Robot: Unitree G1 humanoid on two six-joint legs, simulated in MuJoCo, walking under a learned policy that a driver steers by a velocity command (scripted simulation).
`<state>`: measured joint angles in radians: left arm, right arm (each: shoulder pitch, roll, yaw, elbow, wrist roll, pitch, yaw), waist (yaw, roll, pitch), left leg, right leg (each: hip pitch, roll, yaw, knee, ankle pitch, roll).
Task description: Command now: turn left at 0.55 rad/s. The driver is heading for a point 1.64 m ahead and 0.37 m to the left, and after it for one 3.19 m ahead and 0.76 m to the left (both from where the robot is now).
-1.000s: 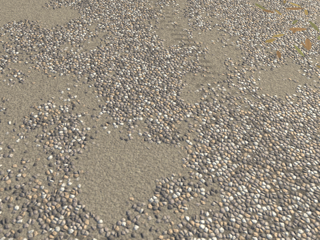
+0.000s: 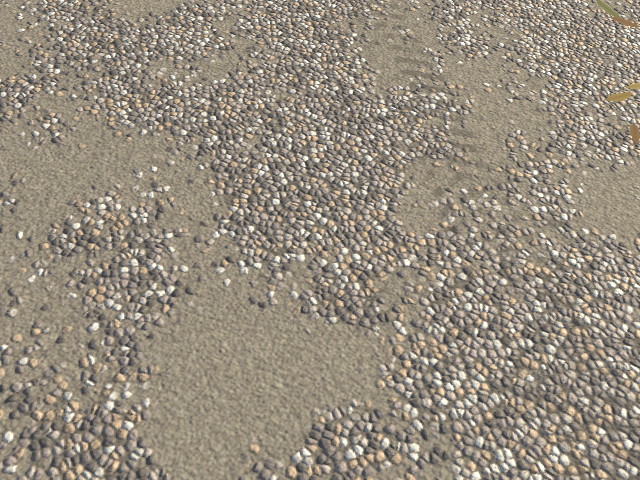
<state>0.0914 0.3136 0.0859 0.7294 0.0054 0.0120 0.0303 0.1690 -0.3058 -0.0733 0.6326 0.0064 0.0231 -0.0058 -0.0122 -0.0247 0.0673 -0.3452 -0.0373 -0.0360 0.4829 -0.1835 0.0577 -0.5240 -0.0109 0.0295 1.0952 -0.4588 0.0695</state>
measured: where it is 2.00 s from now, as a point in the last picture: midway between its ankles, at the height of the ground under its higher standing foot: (212, 347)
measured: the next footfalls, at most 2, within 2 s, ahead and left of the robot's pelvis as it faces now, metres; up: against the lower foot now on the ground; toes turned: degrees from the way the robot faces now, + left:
right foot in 0.26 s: +0.09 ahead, -0.14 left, +0.00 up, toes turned +15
left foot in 0.70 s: +0.03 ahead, +0.13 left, +0.00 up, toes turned +28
